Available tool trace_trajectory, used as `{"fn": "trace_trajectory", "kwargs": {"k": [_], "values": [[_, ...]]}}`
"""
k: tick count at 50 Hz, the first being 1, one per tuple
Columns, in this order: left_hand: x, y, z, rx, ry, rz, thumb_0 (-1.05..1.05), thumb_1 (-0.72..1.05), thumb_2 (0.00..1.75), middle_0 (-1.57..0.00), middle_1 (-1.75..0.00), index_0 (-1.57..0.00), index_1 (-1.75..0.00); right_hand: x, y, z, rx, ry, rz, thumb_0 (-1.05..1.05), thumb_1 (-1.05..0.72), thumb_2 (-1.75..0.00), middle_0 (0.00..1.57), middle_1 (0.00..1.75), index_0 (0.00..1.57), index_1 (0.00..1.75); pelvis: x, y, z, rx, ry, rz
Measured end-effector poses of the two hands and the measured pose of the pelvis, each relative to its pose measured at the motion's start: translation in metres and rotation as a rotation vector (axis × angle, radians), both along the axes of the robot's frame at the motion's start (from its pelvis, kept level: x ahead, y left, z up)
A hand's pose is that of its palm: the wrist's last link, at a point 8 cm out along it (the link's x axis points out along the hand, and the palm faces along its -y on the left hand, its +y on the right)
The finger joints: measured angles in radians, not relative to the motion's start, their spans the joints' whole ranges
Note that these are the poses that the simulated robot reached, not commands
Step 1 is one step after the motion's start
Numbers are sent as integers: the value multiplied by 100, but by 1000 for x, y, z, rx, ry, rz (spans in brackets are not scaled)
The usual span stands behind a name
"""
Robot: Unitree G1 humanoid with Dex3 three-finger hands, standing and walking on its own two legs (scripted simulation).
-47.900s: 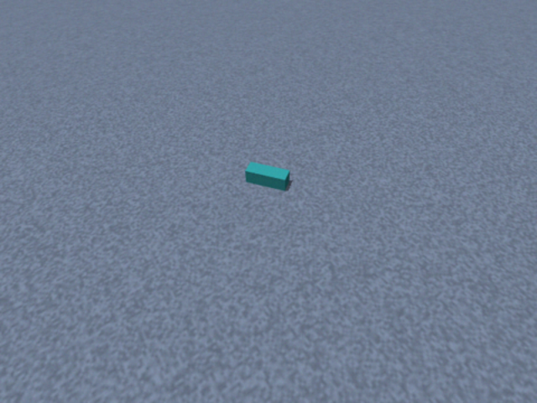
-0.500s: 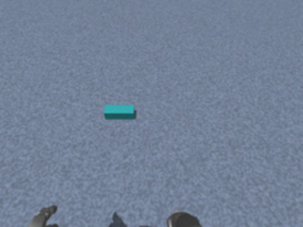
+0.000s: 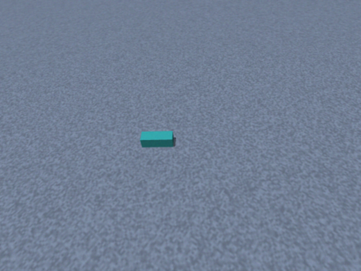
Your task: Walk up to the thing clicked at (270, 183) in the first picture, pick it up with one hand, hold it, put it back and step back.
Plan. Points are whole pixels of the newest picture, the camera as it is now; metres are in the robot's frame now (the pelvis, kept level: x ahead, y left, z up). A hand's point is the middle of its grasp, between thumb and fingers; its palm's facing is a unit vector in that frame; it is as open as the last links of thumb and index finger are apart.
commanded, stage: step back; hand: left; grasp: from above
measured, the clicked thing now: (157, 139) +1.12 +0.25 -0.72
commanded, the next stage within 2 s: stand in 0.86 s
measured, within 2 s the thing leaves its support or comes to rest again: neither
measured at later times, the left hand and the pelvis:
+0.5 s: hand out of the picture +0.07 +0.26 -0.13, palm faces +0.04 -0.92 -0.39, open 7.4 cm; pelvis +0.02 -0.01 +0.01, yaw +0 degrees
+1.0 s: hand out of the picture +0.13 +0.28 -0.14, palm faces +0.00 -0.94 -0.35, open 7.4 cm; pelvis +0.05 +0.03 +0.01, yaw +0 degrees
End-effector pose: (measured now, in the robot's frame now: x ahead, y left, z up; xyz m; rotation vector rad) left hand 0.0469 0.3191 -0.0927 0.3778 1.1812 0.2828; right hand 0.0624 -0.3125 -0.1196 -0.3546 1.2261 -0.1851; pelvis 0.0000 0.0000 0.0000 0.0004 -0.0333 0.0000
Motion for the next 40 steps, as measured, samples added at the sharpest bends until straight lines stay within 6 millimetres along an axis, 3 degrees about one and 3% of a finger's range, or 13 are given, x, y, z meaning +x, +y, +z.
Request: {"fn": "trace_trajectory", "kwargs": {"k": [3,7,15,21,26,33,40], "values": [[-4,11,-4,-1,-6,7,1,90,90,-21,-30,-21,-30,-11,14,1,12,16,1,1,-91,-89,20,30,20,30,-7,5,0,41,-21,-3],[-4,12,-4,-24,17,-1,1,90,90,-20,-30,-21,-30,-21,22,10,30,-23,-18,1,-91,-89,20,30,20,30,-9,8,6,19,-17,-6],[14,-4,-3,-26,-13,-40,1,90,90,-20,-30,-21,-30,-21,-2,12,17,-31,-50,1,-90,-89,20,30,20,30,-4,-8,5,4,-13,-23],[15,-22,0,-37,-41,-6,1,90,90,-20,-30,-21,-30,0,-12,10,5,-13,-32,1,-91,-89,20,30,20,30,9,-13,8,-2,-19,-9],[18,-19,1,-45,-22,11,1,90,90,-21,-30,-21,-30,23,-8,12,1,-16,1,1,-91,-89,20,30,20,30,22,-5,10,-1,-15,4],[40,9,-19,-56,0,33,1,90,90,-21,-30,-21,-30,51,21,8,-18,-14,20,1,-91,-89,20,30,20,30,36,15,-1,16,-21,21],[64,17,-24,-68,8,10,1,90,90,-20,-30,-21,-30,80,44,13,4,-62,30,1,-91,-89,20,30,20,30,43,22,1,-4,6,-2]]}}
